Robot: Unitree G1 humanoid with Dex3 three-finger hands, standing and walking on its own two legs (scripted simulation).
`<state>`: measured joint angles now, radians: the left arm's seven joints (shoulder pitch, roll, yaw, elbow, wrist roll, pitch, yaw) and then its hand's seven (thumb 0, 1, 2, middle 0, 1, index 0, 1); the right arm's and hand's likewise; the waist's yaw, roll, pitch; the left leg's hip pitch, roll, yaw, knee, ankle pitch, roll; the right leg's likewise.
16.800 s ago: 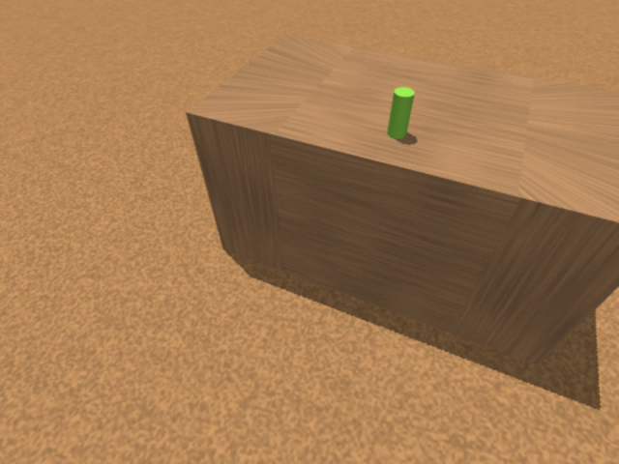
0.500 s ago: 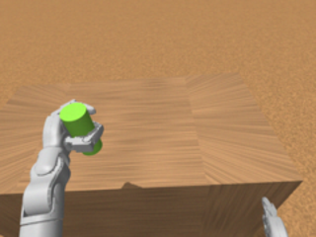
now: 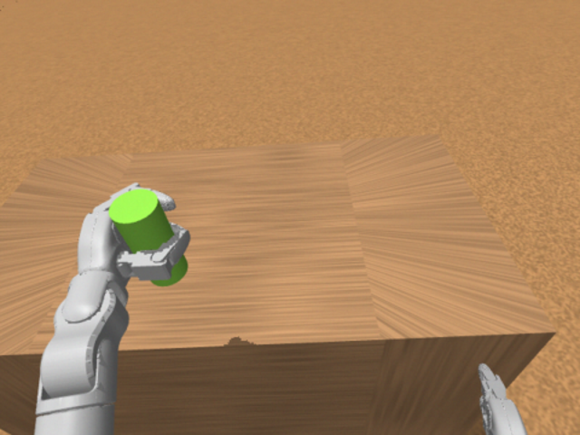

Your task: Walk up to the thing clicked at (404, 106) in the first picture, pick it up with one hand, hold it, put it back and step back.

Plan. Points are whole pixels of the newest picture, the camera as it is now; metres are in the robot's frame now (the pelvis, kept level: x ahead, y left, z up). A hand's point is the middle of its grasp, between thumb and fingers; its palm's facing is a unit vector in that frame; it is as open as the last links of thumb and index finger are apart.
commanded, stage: hold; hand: left
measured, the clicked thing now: (152, 241) +0.33 +0.18 +0.17
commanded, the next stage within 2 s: crouch in 1.14 s
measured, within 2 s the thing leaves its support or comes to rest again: neither
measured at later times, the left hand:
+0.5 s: hand (159, 242) +0.32 +0.17 +0.17, palm faces +0.12 -0.99 -0.01, open 7.3 cm
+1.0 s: hand (162, 239) +0.33 +0.16 +0.17, palm faces +0.11 -0.99 +0.00, open 7.3 cm
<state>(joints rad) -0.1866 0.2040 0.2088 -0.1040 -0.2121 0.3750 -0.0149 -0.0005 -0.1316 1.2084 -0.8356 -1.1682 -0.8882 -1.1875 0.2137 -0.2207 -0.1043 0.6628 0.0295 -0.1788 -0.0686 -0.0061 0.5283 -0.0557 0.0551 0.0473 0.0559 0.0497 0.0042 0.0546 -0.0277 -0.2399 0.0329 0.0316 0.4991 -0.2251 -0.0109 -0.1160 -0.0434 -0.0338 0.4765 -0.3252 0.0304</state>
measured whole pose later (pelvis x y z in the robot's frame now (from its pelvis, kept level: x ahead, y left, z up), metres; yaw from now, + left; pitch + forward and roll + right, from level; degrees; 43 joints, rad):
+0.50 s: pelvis +0.00 +0.00 +0.00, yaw +0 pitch -2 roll +0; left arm -0.18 0.20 0.21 -0.09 -0.21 0.35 -0.01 0.00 -0.13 1.21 -0.84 -1.17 -0.89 -1.19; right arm 0.21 -0.22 -0.10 0.67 0.03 -0.18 -0.07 -0.01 0.53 -0.06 0.05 0.05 0.06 0.05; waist 0.00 0.06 -0.02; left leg -0.24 0.04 0.04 0.49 -0.22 -0.01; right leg -0.12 -0.04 -0.03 0.47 -0.32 0.03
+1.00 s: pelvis +0.00 +0.00 +0.00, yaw +0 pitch -2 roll +0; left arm -0.19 0.20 0.21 -0.06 -0.21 0.34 -0.02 0.00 -0.13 1.21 -0.84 -1.17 -0.89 -1.19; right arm 0.22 -0.21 -0.09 0.67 0.03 -0.18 -0.07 -0.01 0.52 -0.06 0.05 0.05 0.06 0.05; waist 0.00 0.05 -0.03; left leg -0.23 0.04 0.04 0.49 -0.22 -0.01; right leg -0.11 -0.04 -0.03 0.47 -0.32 0.03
